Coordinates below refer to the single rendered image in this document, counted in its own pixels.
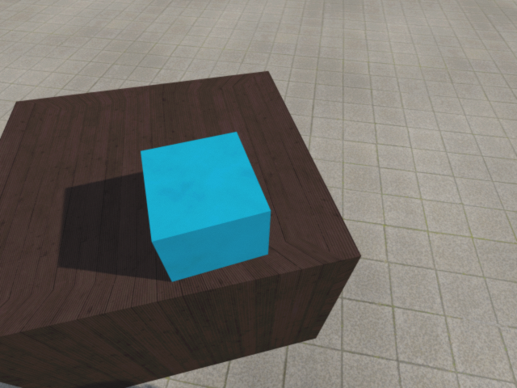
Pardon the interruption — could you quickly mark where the carton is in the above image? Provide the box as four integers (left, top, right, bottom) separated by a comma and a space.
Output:
141, 132, 271, 282

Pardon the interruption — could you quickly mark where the pedestal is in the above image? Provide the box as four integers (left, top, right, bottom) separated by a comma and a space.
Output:
0, 71, 361, 388

